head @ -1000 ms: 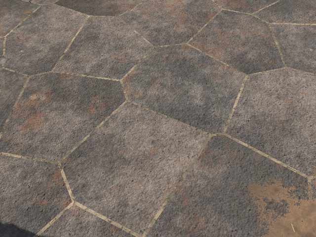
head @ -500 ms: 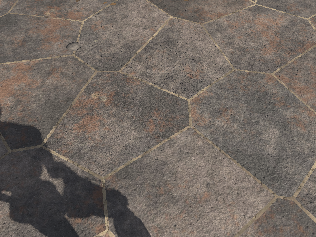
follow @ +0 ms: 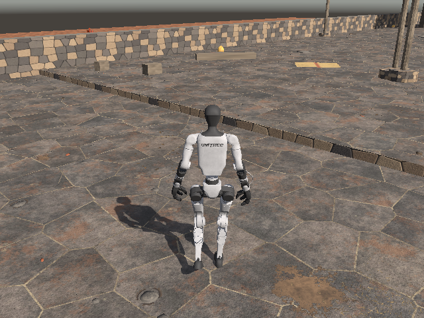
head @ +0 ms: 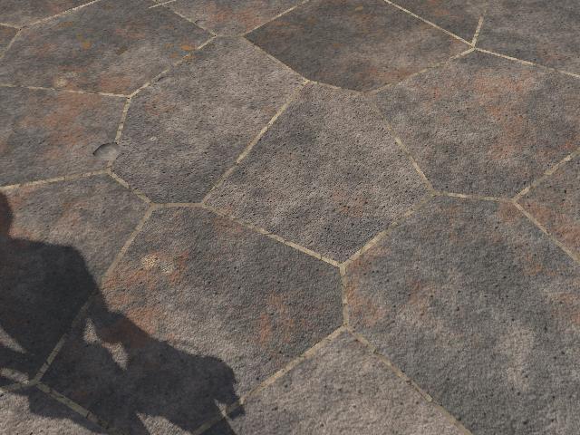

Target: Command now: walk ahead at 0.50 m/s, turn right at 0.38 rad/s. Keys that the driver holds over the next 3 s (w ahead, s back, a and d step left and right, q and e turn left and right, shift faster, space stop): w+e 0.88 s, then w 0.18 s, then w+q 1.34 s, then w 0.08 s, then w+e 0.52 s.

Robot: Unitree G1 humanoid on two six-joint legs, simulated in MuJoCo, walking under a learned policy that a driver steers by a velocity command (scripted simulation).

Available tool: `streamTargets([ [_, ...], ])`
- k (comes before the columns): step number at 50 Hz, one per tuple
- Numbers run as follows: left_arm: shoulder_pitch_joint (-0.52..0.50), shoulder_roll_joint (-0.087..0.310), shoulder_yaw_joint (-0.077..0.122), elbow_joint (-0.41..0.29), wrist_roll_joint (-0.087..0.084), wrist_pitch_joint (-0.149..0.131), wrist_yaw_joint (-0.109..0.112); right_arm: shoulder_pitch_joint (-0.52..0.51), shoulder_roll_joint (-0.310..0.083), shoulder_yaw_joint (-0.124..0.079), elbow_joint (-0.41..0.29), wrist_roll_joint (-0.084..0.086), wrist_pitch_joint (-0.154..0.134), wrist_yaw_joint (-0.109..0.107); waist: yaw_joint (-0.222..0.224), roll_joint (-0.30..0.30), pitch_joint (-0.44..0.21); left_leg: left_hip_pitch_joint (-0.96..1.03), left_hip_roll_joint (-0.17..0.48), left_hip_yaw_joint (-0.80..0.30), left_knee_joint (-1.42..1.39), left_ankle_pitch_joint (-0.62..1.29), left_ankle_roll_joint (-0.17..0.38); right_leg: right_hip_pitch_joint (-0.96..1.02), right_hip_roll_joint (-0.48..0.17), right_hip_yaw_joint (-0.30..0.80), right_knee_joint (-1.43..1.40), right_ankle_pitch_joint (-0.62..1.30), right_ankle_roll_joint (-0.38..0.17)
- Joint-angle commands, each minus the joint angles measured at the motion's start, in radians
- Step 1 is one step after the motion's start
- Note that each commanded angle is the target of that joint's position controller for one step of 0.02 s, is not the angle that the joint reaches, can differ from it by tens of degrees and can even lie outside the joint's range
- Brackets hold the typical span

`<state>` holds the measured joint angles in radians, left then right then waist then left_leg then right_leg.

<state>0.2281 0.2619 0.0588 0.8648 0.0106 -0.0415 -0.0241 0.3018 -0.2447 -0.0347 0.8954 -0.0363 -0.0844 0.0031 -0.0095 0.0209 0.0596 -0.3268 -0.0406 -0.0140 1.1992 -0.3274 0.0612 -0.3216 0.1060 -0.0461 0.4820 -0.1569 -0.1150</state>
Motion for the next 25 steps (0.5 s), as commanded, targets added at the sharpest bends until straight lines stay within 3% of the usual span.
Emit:
streamTargets([
  [1, 0.050, 0.096, 0.020, -0.025, -0.008, -0.019, 0.007, 0.018, -0.094, -0.015, -0.088, -0.013, 0.009, 0.008, -0.026, -0.038, -0.033, -0.209, 0.106, -0.053, -0.033, 0.032, -0.036, 0.128, -0.275, 0.398, -0.281, 0.125, -0.169],
  [3, 0.086, 0.126, 0.029, -0.016, -0.011, -0.030, 0.009, 0.002, -0.080, -0.008, -0.104, -0.016, 0.028, 0.010, -0.026, -0.056, -0.043, -0.210, 0.111, -0.025, -0.102, 0.045, -0.066, 0.097, -0.246, 0.350, -0.293, 0.185, -0.175],
  [7, 0.159, 0.142, 0.037, -0.011, -0.015, -0.024, 0.012, -0.183, -0.075, 0.000, -0.176, -0.011, 0.036, 0.013, 0.025, -0.069, -0.006, -0.286, 0.121, 0.004, -0.323, 0.201, -0.115, 0.101, -0.206, 0.333, -0.319, 0.174, -0.144],
  [10, 0.217, 0.149, 0.043, -0.010, -0.014, -0.018, 0.016, -0.278, -0.069, 0.007, -0.210, -0.003, 0.034, 0.018, 0.071, -0.082, -0.024, -0.300, 0.102, 0.003, -0.451, 0.297, -0.123, 0.180, -0.193, 0.342, -0.280, 0.219, -0.111],
  [14, 0.263, 0.157, 0.047, -0.019, 0.001, -0.010, 0.025, -0.378, -0.075, 0.015, -0.256, 0.007, 0.023, 0.020, 0.107, -0.093, -0.033, -0.297, 0.066, -0.001, -0.561, 0.282, -0.113, 0.277, -0.211, 0.388, -0.199, 0.330, -0.105],
  [17, 0.205, 0.181, 0.055, -0.050, 0.009, -0.010, 0.035, -0.316, -0.109, 0.008, -0.255, 0.012, 0.008, 0.015, 0.055, -0.112, -0.050, -0.135, 0.039, -0.024, -0.671, 0.202, -0.083, 0.260, -0.228, 0.437, -0.124, 0.370, -0.065],
  [18, 0.173, 0.191, 0.058, -0.062, 0.009, -0.012, 0.033, -0.239, -0.128, 0.000, -0.234, 0.014, 0.002, 0.008, 0.018, -0.114, -0.075, -0.015, 0.019, -0.018, -0.705, 0.167, -0.068, 0.226, -0.217, 0.444, -0.068, 0.410, -0.047],
  [19, 0.153, 0.188, 0.056, -0.068, 0.001, -0.018, 0.026, -0.124, -0.154, -0.012, -0.203, 0.009, -0.009, -0.003, -0.043, -0.073, -0.130, 0.158, 0.025, -0.024, -0.774, 0.185, -0.042, 0.182, -0.167, 0.414, 0.069, 0.422, -0.022],
  [20, 0.155, 0.134, 0.041, -0.090, -0.013, -0.028, 0.016, 0.017, -0.224, -0.031, -0.190, -0.012, -0.020, -0.021, -0.097, 0.033, -0.256, 0.376, 0.201, -0.186, -0.808, 0.045, 0.008, 0.086, -0.103, 0.336, 0.310, 0.273, 0.006],
  [21, 0.216, 0.038, 0.018, -0.121, -0.036, -0.030, 0.017, 0.073, -0.300, -0.046, -0.198, -0.031, -0.009, -0.034, -0.075, 0.211, -0.335, 0.601, 0.452, -0.545, -0.878, -0.052, 0.076, -0.195, 0.031, 0.194, 0.564, -0.317, 0.036],
  [22, 0.283, 0.106, 0.025, -0.122, -0.012, -0.016, 0.023, 0.045, -0.300, -0.058, -0.187, -0.014, 0.009, -0.029, -0.019, 0.261, -0.348, 0.567, 0.509, -0.787, -0.915, -0.143, 0.155, -0.327, -0.008, 0.150, 0.705, -0.405, 0.029],
  [23, 0.227, 0.141, 0.031, -0.095, 0.006, -0.002, 0.024, -0.019, -0.183, -0.035, -0.208, -0.006, 0.014, -0.023, -0.014, 0.084, -0.211, 0.446, 0.455, -0.646, -0.924, -0.182, 0.139, -0.350, -0.075, 0.158, 0.754, -0.308, 0.029],
  [24, 0.157, 0.127, 0.029, -0.102, 0.011, 0.001, 0.011, -0.059, -0.121, -0.019, -0.207, 0.001, 0.012, -0.017, -0.017, 0.017, -0.114, 0.329, 0.387, -0.472, -0.948, -0.077, 0.114, -0.332, -0.100, 0.147, 0.719, -0.231, 0.039],
  [25, 0.135, 0.110, 0.027, -0.107, 0.014, 0.006, 0.001, -0.075, -0.105, -0.013, -0.203, -0.003, 0.009, -0.016, -0.001, 0.042, -0.082, 0.269, 0.339, -0.353, -0.973, 0.037, 0.086, -0.306, -0.125, 0.138, 0.684, -0.195, 0.051],
])
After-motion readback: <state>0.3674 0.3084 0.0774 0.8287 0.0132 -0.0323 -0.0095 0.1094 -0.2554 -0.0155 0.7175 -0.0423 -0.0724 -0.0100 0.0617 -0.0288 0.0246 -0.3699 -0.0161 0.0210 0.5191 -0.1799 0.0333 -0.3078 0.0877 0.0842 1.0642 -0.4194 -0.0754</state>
